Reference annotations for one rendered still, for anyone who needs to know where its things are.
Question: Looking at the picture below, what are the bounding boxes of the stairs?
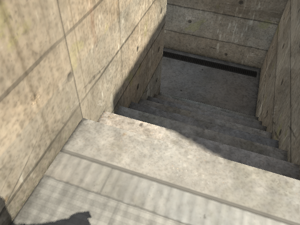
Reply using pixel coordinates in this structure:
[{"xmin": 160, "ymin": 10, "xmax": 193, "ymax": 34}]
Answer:
[{"xmin": 97, "ymin": 92, "xmax": 300, "ymax": 180}]

